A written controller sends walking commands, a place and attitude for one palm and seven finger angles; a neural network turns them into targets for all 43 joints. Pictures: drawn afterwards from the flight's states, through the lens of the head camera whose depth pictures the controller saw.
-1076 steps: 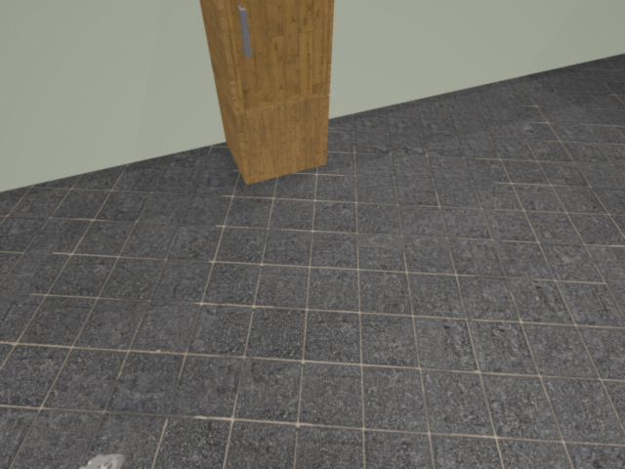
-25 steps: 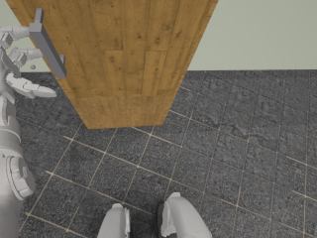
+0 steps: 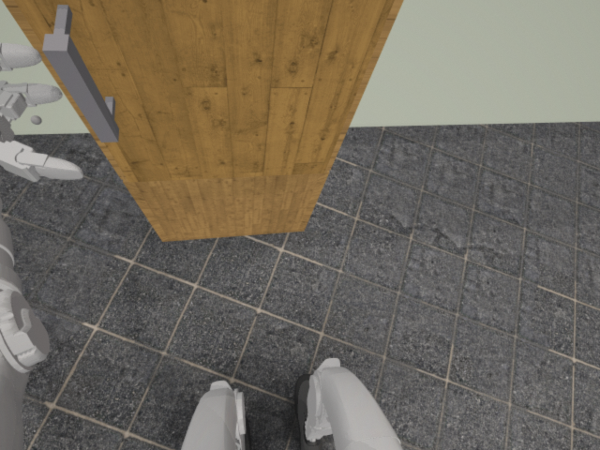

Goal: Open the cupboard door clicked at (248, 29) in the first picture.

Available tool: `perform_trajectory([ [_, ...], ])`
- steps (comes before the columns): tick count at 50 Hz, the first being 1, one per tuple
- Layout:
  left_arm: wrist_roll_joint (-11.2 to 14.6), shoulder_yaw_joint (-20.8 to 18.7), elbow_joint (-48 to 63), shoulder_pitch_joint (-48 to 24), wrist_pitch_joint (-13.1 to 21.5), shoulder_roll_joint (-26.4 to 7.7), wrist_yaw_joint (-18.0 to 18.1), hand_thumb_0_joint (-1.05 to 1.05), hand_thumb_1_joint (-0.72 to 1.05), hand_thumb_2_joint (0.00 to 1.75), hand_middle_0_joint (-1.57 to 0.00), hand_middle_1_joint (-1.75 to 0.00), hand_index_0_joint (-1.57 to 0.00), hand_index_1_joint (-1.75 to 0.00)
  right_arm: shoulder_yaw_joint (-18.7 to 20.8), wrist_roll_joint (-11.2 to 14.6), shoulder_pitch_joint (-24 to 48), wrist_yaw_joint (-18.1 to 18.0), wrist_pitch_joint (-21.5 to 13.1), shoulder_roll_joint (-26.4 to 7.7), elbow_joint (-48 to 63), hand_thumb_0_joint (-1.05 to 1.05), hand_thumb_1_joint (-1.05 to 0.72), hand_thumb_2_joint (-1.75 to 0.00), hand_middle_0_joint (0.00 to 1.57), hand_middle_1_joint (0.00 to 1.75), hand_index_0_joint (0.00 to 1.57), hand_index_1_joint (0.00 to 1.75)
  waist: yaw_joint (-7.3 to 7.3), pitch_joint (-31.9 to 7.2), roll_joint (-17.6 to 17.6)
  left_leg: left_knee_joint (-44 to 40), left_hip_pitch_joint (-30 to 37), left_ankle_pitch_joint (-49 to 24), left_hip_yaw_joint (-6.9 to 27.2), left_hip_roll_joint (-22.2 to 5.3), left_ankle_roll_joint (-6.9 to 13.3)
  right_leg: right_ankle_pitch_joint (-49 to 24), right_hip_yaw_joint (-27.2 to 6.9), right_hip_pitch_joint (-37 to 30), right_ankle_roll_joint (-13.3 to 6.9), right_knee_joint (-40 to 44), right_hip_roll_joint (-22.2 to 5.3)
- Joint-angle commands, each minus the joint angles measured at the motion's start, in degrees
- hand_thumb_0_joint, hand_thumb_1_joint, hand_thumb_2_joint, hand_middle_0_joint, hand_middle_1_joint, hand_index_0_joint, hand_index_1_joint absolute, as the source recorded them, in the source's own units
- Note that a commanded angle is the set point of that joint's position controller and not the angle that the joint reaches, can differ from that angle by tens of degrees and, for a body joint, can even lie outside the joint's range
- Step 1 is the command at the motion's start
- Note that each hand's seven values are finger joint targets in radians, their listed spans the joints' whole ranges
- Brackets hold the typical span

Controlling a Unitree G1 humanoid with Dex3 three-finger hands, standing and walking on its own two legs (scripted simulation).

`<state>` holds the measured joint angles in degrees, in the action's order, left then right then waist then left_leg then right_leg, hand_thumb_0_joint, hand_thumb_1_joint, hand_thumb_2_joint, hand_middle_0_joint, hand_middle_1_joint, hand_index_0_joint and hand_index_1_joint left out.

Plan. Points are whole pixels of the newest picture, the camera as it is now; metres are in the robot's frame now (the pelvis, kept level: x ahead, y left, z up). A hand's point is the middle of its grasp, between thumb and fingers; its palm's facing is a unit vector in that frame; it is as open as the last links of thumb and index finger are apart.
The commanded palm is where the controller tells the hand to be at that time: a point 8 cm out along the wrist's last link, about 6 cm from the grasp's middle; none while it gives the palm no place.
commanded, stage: move the hooked fingers beside the handle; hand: left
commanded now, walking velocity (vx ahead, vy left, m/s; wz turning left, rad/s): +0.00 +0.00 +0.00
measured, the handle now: (89, 81) +0.55 +0.22 +0.05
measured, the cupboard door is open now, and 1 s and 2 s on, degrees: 0 0 0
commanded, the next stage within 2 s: slide the fingers in behind the handle in 0.92 s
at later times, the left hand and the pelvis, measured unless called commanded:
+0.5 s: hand (32, 117) +0.51 +0.28 +0.05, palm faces +0.05 -1.00 -0.04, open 14.0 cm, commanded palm +0.50 +0.31 +0.05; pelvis -0.01 +0.00 -0.01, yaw +0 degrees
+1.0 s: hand (20, 120) +0.50 +0.29 +0.05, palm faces +0.04 -1.00 -0.04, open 14.0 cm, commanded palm +0.49 +0.31 +0.05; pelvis +0.00 +0.00 +0.00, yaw +0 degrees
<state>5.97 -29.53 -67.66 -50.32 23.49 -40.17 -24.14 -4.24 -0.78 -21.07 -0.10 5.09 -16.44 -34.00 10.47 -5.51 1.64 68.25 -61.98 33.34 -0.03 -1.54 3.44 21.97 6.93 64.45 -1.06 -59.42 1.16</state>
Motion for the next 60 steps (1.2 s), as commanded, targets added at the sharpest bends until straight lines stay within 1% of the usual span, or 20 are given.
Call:
perform_trajectory([
  [1,1.2,-2.8,10.6,-21.9,3.5,-19.0,0.0,0.00,-0.50,0.30,-0.30,-1.20,-0.30,-1.20,4.5,-0.2,-11.4,-1.3,-0.5,-12.1,1.4,0.00,-0.90,-0.90,0.20,0.30,0.20,0.30,0.62,-29.9,11.9,-8.1,20.7,-35.7,6.3,-0.8,-4.1,-14.5,-3.7,-15.4,-0.3,2.8,1.7],
  [2,1.3,-2.3,10.4,-22.3,3.3,-18.7,-0.1,0.00,-0.50,0.30,-0.30,-1.20,-0.30,-1.20,4.3,-0.2,-11.4,-1.3,-0.5,-12.1,1.4,0.00,-0.90,-0.90,0.20,0.30,0.20,0.30,1.19,-29.2,10.8,-8.3,19.8,-34.1,6.1,-0.8,-3.8,-14.1,-3.7,-15.6,-0.2,3.0,1.7],
  [6,1.0,-4.4,11.4,-21.7,3.4,-22.2,-0.8,0.00,-0.50,0.30,-0.30,-1.20,-0.30,-1.20,4.3,-0.2,-11.4,-1.5,-0.8,-12.3,1.9,0.00,-0.90,-0.90,0.20,0.30,0.20,0.30,0.03,-31.8,12.1,-8.0,19.9,-34.9,6.0,-0.7,-3.6,-15.2,-4.0,-17.5,-0.4,2.5,1.6],
  [9,1.6,-1.6,11.4,-22.0,3.1,-18.6,-1.7,0.00,-0.50,0.30,-0.30,-1.20,-0.30,-1.20,3.9,0.0,-11.3,-1.3,-0.6,-11.9,2.1,0.00,-0.90,-0.90,0.20,0.30,0.20,0.30,0.78,-30.4,12.9,-8.2,20.7,-35.3,6.1,-0.8,-3.6,-14.8,-3.7,-15.8,-0.4,2.7,1.7],
  [12,1.7,-2.5,8.5,-21.2,2.1,-19.9,-1.9,0.00,-0.50,0.30,-0.30,-1.20,-0.30,-1.20,3.8,0.2,-11.0,-1.5,-0.5,-12.3,1.9,0.00,-0.90,-0.90,0.20,0.30,0.20,0.30,1.11,-27.5,9.5,-8.3,16.2,-29.9,5.6,-0.6,-2.8,-13.0,-4.1,-16.4,-0.1,3.2,1.7],
  [13,1.5,-1.5,9.5,-23.4,2.1,-19.5,-1.9,0.00,-0.50,0.30,-0.30,-1.20,-0.30,-1.20,3.6,0.2,-10.9,-1.6,-0.6,-12.3,1.9,0.00,-0.90,-0.90,0.20,0.30,0.20,0.30,1.67,-27.3,10.7,-8.3,16.0,-28.1,5.4,-0.5,-2.6,-12.0,-4.2,-15.7,0.0,3.3,1.6],
  [16,1.1,-3.9,11.8,-24.7,3.1,-22.7,-1.4,0.00,-0.50,0.30,-0.30,-1.20,-0.30,-1.20,4.0,-0.2,-11.4,-1.7,-0.9,-12.6,1.8,0.00,-0.90,-0.90,0.20,0.30,0.20,0.30,0.69,-31.6,13.3,-7.8,19.1,-31.5,6.2,-0.6,-3.4,-12.9,-4.0,-15.6,-0.4,2.4,1.6],
  [17,1.1,-3.2,11.7,-23.6,3.1,-21.6,-1.4,0.00,-0.50,0.30,-0.30,-1.20,-0.30,-1.20,3.9,-0.1,-11.5,-1.6,-0.9,-12.4,1.9,0.00,-0.90,-0.90,0.20,0.30,0.20,0.30,0.43,-32.1,14.4,-7.9,20.1,-33.1,6.3,-0.6,-3.8,-13.0,-3.8,-15.0,-0.4,2.2,1.6],
  [19,1.4,-0.9,11.2,-24.8,3.1,-18.4,-1.4,0.00,-0.50,0.30,-0.30,-1.20,-0.30,-1.20,3.8,-0.1,-11.6,-1.5,-0.7,-12.2,1.7,0.00,-0.90,-0.90,0.20,0.30,0.20,0.30,1.67,-30.3,13.8,-7.5,20.8,-34.1,6.6,-0.8,-3.8,-12.9,-3.5,-12.8,-0.4,2.3,1.7],
  [28,0.5,-4.6,10.9,-24.0,2.0,-23.8,-0.5,0.00,-0.50,0.30,-0.30,-1.20,-0.30,-1.20,3.6,-0.2,-11.5,-1.5,-0.6,-12.4,2.0,0.00,-0.90,-0.90,0.20,0.30,0.20,0.30,0.87,-31.5,12.2,-7.1,17.2,-32.7,5.8,-0.7,-3.1,-14.8,-4.1,-16.7,-0.2,2.1,1.7],
  [30,0.5,-3.4,11.2,-24.3,2.2,-22.2,-0.7,0.00,-0.50,0.30,-0.30,-1.20,-0.30,-1.20,3.6,-0.1,-11.8,-1.4,-0.6,-12.2,2.0,0.00,-0.90,-0.90,0.20,0.30,0.20,0.30,1.32,-31.8,12.9,-6.9,18.5,-34.3,5.9,-0.8,-3.2,-15.5,-4.0,-15.9,-0.2,2.0,1.8],
  [32,0.5,-4.7,12.0,-22.1,2.3,-23.5,-1.0,0.00,-0.50,0.30,-0.30,-1.20,-0.30,-1.20,3.8,-0.2,-11.9,-1.3,-0.6,-12.4,2.3,0.00,-0.90,-0.90,0.20,0.30,0.20,0.30,0.20,-33.4,13.7,-7.0,20.0,-36.0,6.1,-0.9,-3.5,-15.5,-3.9,-16.3,-0.2,1.8,1.8],
  [34,1.2,-3.2,12.5,-22.6,2.3,-21.1,-1.5,0.00,-0.50,0.30,-0.30,-1.20,-0.30,-1.20,3.8,-0.1,-12.0,-1.1,-0.4,-12.1,2.2,0.00,-0.90,-0.90,0.20,0.30,0.20,0.30,0.90,-33.0,13.8,-6.9,20.9,-37.7,6.2,-1.0,-3.5,-16.4,-3.8,-15.6,-0.3,1.9,1.9],
  [41,1.6,-5.5,12.1,-20.0,1.7,-23.5,-2.2,0.00,-0.50,0.30,-0.30,-1.20,-0.30,-1.20,4.1,0.0,-12.0,-1.2,-0.5,-12.3,2.1,0.00,-0.90,-0.90,0.20,0.30,0.20,0.30,0.12,-32.1,12.1,-7.4,19.1,-36.8,5.7,-0.9,-3.2,-17.5,-4.0,-18.1,-0.2,2.5,1.9],
  [45,2.2,-4.2,16.4,-19.9,2.9,-21.1,-2.5,0.00,-0.50,0.30,-0.30,-1.20,-0.30,-1.20,4.4,0.0,-12.1,-1.0,-0.2,-12.0,2.1,0.00,-0.90,-0.90,0.20,0.30,0.20,0.30,-0.49,-34.5,15.4,-7.8,25.3,-42.5,6.6,-1.4,-4.3,-17.4,-3.4,-16.0,-0.3,2.6,2.0],
  [47,3.0,-2.0,14.6,-18.6,2.4,-17.2,-2.8,0.00,-0.50,0.30,-0.30,-1.20,-0.30,-1.20,4.4,0.2,-11.7,-0.9,-0.1,-11.6,1.8,0.00,-0.90,-0.90,0.20,0.30,0.20,0.30,0.40,-31.3,14.0,-8.0,24.9,-41.3,6.2,-1.4,-4.2,-16.3,-3.2,-14.5,0.0,3.6,2.1],
  [50,2.6,-1.7,11.6,-19.9,1.6,-17.4,-2.4,0.00,-0.50,0.30,-0.30,-1.20,-0.30,-1.20,4.2,0.3,-11.7,-1.3,0.1,-11.9,1.3,0.00,-0.90,-0.90,0.20,0.30,0.20,0.30,1.06,-28.1,11.6,-8.5,21.8,-37.0,6.3,-1.2,-3.8,-14.6,-3.3,-14.2,0.0,3.7,2.0],
  [53,2.0,-1.9,12.2,-20.8,2.1,-18.2,-1.6,0.00,-0.50,0.30,-0.30,-1.20,-0.30,-1.20,4.1,0.0,-11.4,-1.4,-0.2,-11.8,1.7,0.00,-0.90,-0.90,0.20,0.30,0.20,0.30,0.86,-28.8,12.0,-8.6,20.5,-35.1,5.9,-0.8,-3.7,-14.5,-3.5,-15.5,-0.1,3.5,1.9],
  [56,2.1,-0.5,16.0,-22.1,3.9,-16.1,-1.0,0.00,-0.50,0.30,-0.30,-1.20,-0.30,-1.20,4.4,-0.3,-11.4,-1.2,-0.2,-11.5,1.5,0.00,-0.90,-0.90,0.20,0.30,0.20,0.30,0.36,-31.9,15.9,-8.3,27.0,-41.4,7.2,-1.3,-5.3,-14.5,-2.9,-12.8,-0.4,3.0,1.9],
  [60,2.9,0.9,14.8,-20.3,3.3,-12.4,-0.2,0.00,-0.50,0.30,-0.30,-1.20,-0.30,-1.20,4.7,-0.1,-11.3,-0.9,0.3,-11.4,1.3,0.00,-0.90,-0.90,0.20,0.30,0.20,0.30,0.55,-30.5,13.1,-8.8,27.3,-42.3,7.6,-1.6,-5.5,-14.2,-2.5,-12.2,-0.3,3.5,1.9],
])
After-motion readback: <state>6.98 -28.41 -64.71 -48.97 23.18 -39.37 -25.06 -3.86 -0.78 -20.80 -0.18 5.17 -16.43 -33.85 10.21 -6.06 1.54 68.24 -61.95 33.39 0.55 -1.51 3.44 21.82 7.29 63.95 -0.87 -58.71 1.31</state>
